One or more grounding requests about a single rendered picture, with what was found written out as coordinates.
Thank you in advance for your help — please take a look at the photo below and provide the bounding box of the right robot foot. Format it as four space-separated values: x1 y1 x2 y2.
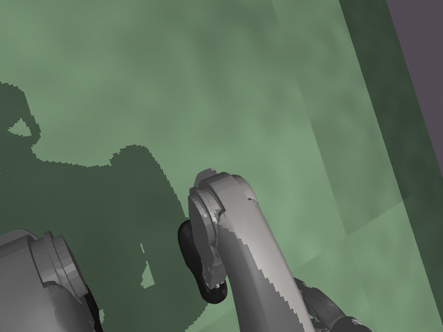
178 220 228 304

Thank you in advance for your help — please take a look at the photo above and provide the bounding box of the right robot arm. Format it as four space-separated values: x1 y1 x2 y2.
331 316 372 332

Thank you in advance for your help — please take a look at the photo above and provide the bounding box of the left robot foot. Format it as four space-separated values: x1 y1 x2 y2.
84 284 103 332

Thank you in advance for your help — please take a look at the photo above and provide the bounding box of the right robot hand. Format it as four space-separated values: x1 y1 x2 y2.
294 277 346 332

